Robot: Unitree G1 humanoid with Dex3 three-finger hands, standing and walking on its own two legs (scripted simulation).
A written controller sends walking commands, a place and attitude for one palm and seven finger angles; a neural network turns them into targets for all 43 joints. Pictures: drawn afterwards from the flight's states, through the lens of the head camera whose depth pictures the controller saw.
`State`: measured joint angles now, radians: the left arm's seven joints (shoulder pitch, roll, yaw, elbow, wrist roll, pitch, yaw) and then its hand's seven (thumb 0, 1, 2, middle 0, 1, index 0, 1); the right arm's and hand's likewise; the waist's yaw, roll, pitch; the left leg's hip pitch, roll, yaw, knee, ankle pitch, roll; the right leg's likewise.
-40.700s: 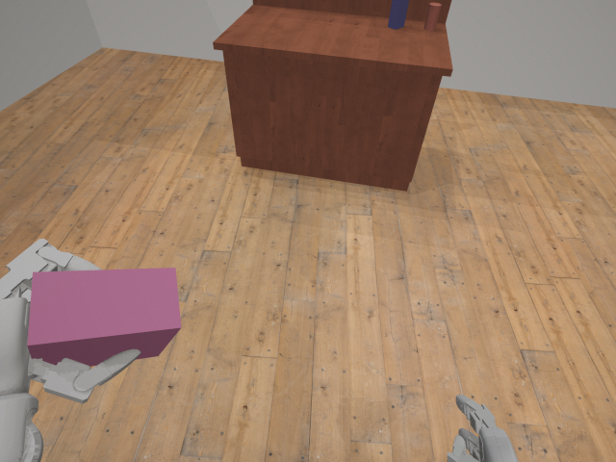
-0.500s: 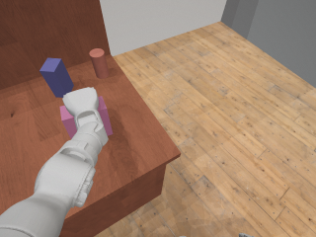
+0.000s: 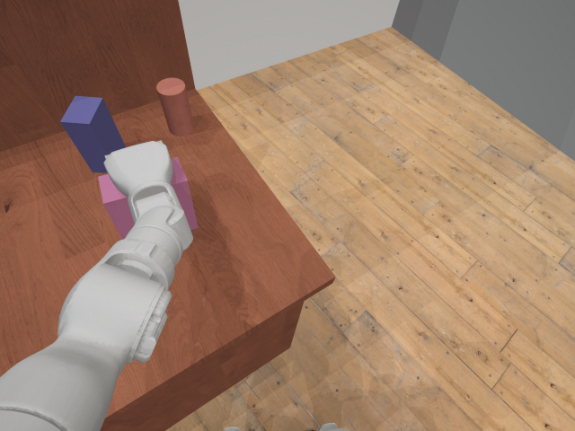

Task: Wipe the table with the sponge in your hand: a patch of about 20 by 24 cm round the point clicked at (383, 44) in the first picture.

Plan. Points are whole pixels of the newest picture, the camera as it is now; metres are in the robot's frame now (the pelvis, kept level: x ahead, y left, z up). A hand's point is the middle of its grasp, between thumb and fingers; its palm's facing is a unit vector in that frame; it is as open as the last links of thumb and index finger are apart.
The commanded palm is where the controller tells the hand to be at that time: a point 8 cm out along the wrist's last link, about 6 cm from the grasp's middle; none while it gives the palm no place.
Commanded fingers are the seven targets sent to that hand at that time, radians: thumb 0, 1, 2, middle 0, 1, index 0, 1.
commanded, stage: wipe back along the third lane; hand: left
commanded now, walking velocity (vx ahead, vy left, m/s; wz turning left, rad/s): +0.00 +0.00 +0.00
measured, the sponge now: (154, 211) +0.47 +0.20 -0.03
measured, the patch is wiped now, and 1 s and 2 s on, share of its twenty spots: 0.90 0.90 0.90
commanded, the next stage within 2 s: none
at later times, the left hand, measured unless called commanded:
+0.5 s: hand (158, 216) +0.43 +0.17 +0.01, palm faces -0.06 -0.04 -1.00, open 10.4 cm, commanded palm +0.38 +0.15 +0.04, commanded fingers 0.00 0.10 1.30 -1.20 -1.60 -1.20 -1.60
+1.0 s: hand (180, 248) +0.37 +0.14 +0.01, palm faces -0.07 -0.02 -1.00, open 10.4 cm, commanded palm +0.33 +0.12 +0.04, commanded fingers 0.00 0.10 1.30 -1.20 -1.60 -1.20 -1.60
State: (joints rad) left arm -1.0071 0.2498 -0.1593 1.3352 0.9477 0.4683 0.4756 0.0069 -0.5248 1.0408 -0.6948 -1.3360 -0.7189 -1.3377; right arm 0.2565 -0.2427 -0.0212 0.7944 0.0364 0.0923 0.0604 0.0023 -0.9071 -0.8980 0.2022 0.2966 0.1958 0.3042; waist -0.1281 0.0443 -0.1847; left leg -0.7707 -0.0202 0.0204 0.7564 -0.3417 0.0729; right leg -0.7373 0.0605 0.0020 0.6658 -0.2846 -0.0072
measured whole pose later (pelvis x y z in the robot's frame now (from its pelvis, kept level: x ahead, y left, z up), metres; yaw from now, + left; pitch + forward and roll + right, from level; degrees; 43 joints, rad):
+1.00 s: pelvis +0.01 -0.03 +0.02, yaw +2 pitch +9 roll -1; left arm -0.61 0.03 -0.37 1.02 0.93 0.54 0.49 -0.01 -0.50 1.04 -0.65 -1.38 -0.68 -1.38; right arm 0.09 -0.21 -0.03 0.78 0.05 0.23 0.05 0.00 -0.91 -0.90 0.20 0.30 0.19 0.30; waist 0.01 0.03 -0.17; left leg -0.47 -0.03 -0.01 0.60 -0.29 0.04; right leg -0.45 0.05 -0.02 0.56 -0.27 -0.04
